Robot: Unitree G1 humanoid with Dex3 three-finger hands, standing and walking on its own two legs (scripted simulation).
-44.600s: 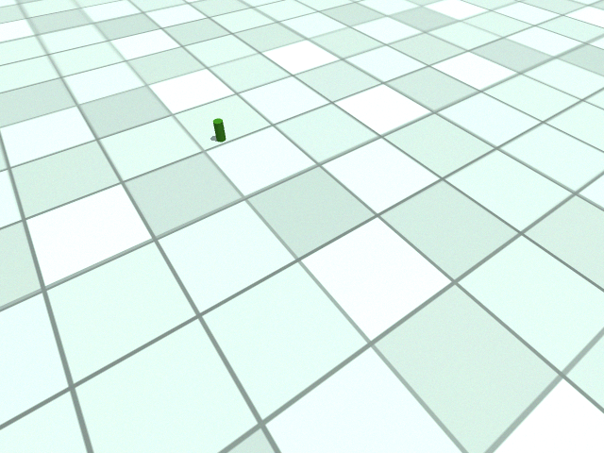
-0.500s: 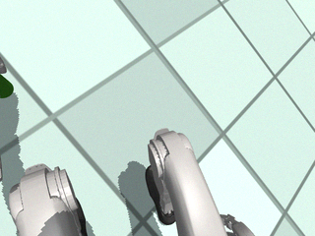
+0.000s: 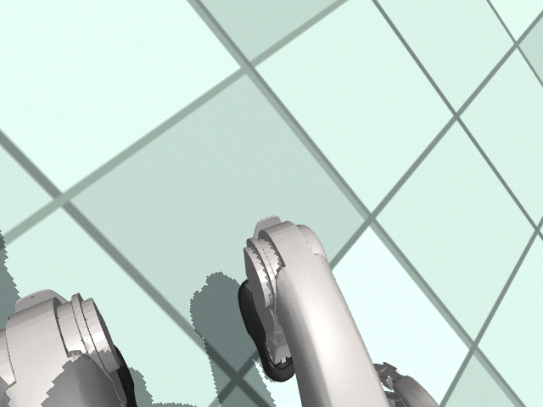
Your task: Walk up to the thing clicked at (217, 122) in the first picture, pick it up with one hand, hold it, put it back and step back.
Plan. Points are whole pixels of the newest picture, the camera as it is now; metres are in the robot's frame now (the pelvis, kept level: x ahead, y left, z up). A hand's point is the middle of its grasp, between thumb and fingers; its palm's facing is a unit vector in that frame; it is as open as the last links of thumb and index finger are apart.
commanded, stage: rest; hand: left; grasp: from above
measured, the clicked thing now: out of the picture +0.52 +0.28 -0.23
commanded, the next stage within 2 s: open in 0.84 s
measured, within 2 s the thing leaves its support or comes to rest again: rests again in 0.50 s
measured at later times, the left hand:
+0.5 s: hand out of the picture +0.50 +0.29 -0.21, palm faces -0.45 -0.09 -0.89, open 8.0 cm
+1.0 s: hand out of the picture +0.51 +0.29 -0.22, palm faces -0.45 -0.10 -0.89, open 8.0 cm
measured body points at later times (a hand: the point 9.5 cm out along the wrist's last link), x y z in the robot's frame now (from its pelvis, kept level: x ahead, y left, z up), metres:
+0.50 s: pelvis +0.00 +0.01 +0.00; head +0.28 +0.10 +0.34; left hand +0.52 +0.29 -0.16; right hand +0.03 -0.26 -0.07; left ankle +0.07 +0.14 -0.28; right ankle +0.10 -0.14 -0.28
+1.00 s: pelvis +0.00 +0.01 +0.00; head +0.28 +0.10 +0.33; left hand +0.53 +0.29 -0.17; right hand +0.01 -0.25 -0.07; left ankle +0.07 +0.14 -0.28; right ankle +0.10 -0.14 -0.28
